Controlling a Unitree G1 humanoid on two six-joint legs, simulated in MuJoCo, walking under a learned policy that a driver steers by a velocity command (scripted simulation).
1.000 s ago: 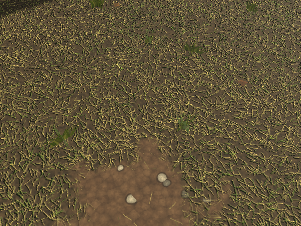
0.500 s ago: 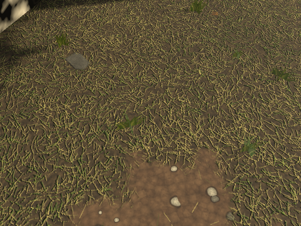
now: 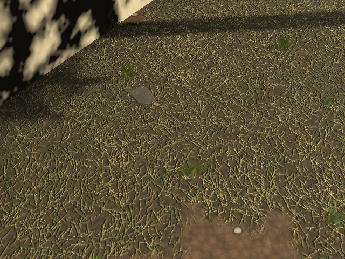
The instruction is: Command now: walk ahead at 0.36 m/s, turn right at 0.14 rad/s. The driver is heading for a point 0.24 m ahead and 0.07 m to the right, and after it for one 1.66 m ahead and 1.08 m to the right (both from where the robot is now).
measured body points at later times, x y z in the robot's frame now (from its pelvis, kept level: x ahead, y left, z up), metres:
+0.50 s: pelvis +0.22 +0.02 +0.00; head +0.24 +0.02 +0.45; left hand +0.34 +0.29 -0.11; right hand +0.34 -0.28 -0.07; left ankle +0.28 +0.12 -0.73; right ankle +0.08 -0.09 -0.65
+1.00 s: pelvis +0.45 -0.13 +0.00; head +0.49 -0.17 +0.44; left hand +0.74 +0.01 -0.09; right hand +0.39 -0.43 -0.12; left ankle +0.45 +0.06 -0.63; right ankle +0.48 -0.22 -0.73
